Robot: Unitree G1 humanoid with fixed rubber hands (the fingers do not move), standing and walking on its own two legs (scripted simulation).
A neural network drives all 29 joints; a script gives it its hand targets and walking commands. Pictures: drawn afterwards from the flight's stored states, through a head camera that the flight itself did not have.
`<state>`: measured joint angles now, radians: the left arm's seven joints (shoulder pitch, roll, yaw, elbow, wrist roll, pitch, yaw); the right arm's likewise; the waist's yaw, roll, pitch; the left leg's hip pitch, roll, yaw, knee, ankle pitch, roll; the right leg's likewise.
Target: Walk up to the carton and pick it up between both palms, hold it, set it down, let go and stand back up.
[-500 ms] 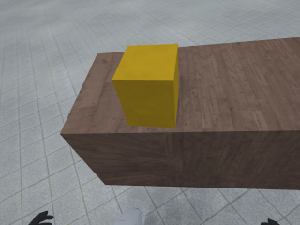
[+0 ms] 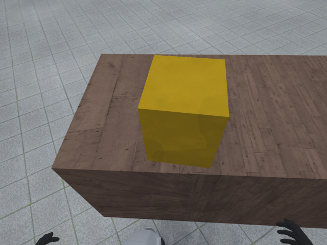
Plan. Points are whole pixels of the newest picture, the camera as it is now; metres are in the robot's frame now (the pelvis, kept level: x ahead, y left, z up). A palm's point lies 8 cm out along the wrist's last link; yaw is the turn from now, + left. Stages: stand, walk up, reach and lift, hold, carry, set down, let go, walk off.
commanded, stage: walk up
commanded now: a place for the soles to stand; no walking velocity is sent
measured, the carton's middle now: (183, 113) +0.47 -0.03 +0.02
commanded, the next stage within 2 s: none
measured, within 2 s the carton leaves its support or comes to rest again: neither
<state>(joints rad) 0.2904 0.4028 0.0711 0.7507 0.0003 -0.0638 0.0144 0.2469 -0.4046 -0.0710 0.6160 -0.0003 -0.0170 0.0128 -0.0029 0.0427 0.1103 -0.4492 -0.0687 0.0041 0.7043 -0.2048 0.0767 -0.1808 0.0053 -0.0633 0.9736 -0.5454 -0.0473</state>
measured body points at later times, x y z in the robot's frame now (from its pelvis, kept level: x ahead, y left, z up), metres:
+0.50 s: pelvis -0.02 +0.01 +0.00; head +0.02 -0.02 +0.45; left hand +0.08 +0.34 -0.08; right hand +0.12 -0.30 -0.10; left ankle +0.06 +0.09 -0.68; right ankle +0.01 -0.09 -0.71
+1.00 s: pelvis -0.04 +0.03 +0.00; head -0.01 +0.02 +0.45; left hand +0.06 +0.35 -0.09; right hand +0.07 -0.28 -0.09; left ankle -0.05 +0.14 -0.71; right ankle +0.01 -0.09 -0.71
